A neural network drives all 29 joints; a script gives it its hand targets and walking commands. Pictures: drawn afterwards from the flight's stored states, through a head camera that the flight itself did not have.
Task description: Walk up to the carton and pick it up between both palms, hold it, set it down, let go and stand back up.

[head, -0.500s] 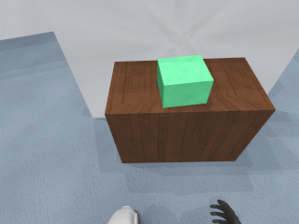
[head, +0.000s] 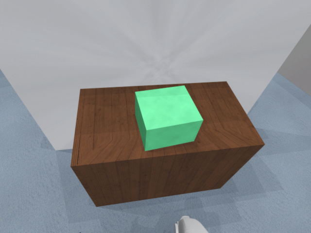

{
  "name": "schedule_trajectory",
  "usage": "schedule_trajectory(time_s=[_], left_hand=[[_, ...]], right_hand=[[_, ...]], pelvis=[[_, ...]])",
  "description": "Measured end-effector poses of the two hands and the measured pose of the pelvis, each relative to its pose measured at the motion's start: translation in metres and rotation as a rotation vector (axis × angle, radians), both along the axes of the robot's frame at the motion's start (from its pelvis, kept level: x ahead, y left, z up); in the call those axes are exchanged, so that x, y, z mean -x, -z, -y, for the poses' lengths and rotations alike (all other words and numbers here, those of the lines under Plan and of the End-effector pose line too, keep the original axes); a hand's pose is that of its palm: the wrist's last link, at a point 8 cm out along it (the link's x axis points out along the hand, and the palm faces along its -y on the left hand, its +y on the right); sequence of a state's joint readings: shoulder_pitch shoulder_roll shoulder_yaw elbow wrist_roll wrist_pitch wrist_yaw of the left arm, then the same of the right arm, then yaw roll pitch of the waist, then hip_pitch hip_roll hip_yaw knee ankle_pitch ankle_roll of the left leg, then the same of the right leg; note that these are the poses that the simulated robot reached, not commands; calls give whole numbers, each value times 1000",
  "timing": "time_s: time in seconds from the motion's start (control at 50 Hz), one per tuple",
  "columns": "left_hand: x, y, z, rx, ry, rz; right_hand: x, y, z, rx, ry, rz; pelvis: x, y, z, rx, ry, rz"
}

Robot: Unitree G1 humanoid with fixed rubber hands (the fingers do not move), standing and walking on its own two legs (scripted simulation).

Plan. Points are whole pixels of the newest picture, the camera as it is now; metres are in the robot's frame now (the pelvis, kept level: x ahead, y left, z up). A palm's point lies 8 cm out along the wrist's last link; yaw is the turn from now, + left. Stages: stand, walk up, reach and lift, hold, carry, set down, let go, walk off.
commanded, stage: walk up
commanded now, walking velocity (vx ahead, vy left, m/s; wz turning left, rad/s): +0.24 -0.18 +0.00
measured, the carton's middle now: (165, 117) +0.56 -0.08 -0.13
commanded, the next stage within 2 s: none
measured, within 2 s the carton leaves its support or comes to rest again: neither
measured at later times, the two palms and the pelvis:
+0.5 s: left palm out of the picture +0.07 +0.13 -0.12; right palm (253, 221) +0.16 -0.31 -0.16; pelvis +0.11 -0.08 +0.00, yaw +0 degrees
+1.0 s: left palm out of the picture +0.08 +0.16 -0.15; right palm out of the picture +0.11 -0.27 -0.15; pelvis +0.12 -0.06 +0.00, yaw -1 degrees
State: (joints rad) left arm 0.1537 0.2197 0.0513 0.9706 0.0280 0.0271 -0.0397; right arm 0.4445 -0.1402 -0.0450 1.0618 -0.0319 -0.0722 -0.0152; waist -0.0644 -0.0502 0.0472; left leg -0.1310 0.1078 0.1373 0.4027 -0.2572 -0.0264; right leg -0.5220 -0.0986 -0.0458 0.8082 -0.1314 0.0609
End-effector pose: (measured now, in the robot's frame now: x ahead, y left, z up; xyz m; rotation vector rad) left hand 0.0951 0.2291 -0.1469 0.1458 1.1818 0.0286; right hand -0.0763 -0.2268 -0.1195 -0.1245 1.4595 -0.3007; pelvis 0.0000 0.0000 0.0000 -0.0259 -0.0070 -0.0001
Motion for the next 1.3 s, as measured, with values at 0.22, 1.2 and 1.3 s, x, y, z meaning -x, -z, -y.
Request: schedule_trajectory(time_s=[0.22, 1.2, 1.3], left_hand=[[-37, -21, 56, -126, -67, 23], [15, 7, 71, -50, -126, -329], [-3, 7, 54, -102, -142, -292]], right_hand=[[-105, 43, 76, -86, -59, 32], [-179, 28, 32, -95, -91, 35], [-181, 19, 65, -20, -115, 32]], pelvis=[[-67, 10, 67, -50, 8, -4], [-124, 3, 54, -22, 0, 9], [-114, 4, 66, -3, -55, -18]])
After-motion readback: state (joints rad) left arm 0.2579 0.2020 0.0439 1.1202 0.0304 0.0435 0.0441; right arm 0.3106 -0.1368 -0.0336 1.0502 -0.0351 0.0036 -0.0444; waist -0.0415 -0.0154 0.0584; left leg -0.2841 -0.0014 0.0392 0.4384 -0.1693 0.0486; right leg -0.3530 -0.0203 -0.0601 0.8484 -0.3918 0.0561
